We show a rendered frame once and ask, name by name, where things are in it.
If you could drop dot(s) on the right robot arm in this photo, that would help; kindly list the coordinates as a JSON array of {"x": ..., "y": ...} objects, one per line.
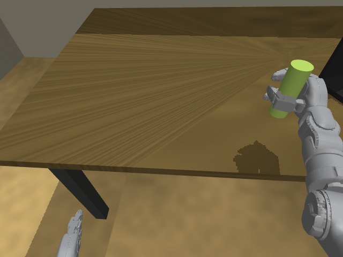
[{"x": 322, "y": 152}]

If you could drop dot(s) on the right robot hand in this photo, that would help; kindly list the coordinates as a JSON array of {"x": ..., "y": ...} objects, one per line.
[{"x": 313, "y": 93}]

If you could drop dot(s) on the table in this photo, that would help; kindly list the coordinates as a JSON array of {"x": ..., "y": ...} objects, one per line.
[{"x": 172, "y": 91}]

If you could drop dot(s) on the left robot hand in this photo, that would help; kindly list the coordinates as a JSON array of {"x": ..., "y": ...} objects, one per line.
[{"x": 70, "y": 243}]

